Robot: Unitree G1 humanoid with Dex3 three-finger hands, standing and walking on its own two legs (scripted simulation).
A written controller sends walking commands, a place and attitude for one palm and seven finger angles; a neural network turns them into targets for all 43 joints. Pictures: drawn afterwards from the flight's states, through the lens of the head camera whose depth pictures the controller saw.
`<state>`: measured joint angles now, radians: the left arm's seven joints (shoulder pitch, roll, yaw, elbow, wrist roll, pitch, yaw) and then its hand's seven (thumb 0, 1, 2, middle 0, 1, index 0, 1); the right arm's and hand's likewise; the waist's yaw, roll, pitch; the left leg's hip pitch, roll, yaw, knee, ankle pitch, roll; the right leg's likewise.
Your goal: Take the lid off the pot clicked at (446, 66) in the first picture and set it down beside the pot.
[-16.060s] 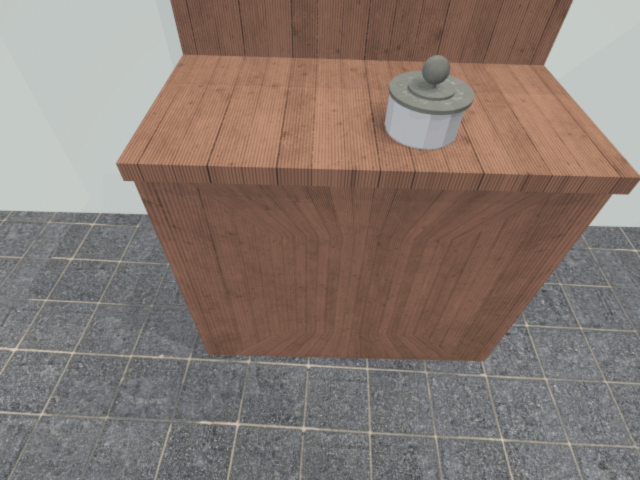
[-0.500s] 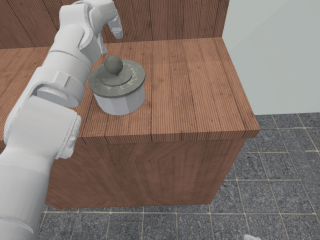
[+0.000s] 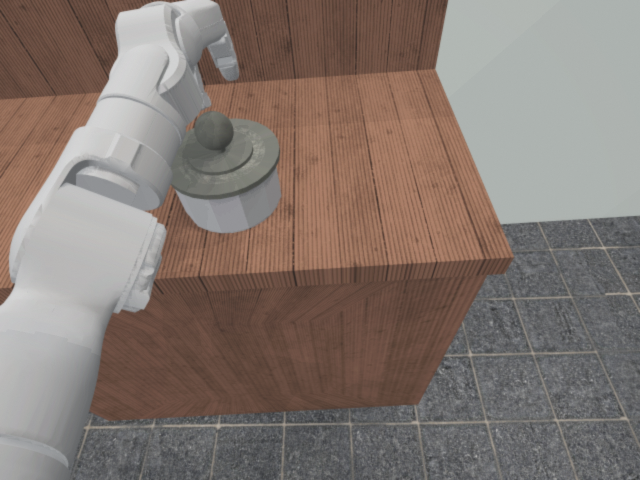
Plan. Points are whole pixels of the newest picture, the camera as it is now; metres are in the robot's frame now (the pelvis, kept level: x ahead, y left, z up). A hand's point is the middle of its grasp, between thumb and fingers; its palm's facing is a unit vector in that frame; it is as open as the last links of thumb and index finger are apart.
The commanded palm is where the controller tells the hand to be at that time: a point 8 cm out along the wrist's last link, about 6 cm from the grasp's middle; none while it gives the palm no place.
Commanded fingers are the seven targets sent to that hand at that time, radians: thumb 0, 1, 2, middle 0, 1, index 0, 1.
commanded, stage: lower the open fingers around the knob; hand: left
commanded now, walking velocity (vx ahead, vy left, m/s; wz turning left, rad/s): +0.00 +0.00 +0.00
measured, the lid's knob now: (214, 130) +0.51 +0.11 +0.17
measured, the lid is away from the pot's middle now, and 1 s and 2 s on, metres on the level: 0.00 0.00 0.00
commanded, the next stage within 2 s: close the fingers and squeeze the knob in 1.02 s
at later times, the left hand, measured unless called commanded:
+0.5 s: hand (198, 118) +0.49 +0.12 +0.21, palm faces -0.35 -0.07 -0.94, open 10.1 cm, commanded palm +0.49 +0.12 +0.26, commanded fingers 0.00 -0.41 1.74 -0.88 -0.08 -0.88 -0.08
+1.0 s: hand (207, 133) +0.49 +0.11 +0.18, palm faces -0.38 -0.07 -0.92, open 10.1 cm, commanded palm +0.49 +0.12 +0.24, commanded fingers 0.00 -0.41 1.74 -0.88 -0.08 -0.88 -0.08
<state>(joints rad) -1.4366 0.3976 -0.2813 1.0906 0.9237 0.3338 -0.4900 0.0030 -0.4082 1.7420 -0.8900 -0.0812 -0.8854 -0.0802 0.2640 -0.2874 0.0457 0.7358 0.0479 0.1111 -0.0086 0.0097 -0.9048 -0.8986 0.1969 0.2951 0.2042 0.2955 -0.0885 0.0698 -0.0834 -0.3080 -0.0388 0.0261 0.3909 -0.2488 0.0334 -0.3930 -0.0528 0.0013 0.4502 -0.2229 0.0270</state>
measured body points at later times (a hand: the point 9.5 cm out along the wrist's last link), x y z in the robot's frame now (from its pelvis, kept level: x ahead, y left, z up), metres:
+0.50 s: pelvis +0.00 +0.00 +0.00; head +0.04 -0.02 +0.45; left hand +0.50 +0.12 +0.26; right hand +0.08 -0.26 -0.14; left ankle -0.04 +0.10 -0.74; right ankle -0.01 -0.14 -0.74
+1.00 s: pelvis +0.00 +0.00 +0.00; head +0.05 -0.02 +0.44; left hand +0.51 +0.12 +0.23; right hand +0.05 -0.26 -0.15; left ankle -0.04 +0.10 -0.74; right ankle -0.01 -0.14 -0.74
